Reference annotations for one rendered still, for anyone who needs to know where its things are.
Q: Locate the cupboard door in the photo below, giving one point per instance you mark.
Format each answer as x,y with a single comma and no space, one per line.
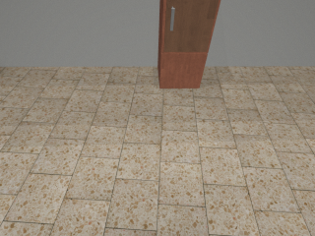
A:
192,25

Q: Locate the handle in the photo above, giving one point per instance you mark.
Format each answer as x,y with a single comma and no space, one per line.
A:
172,18

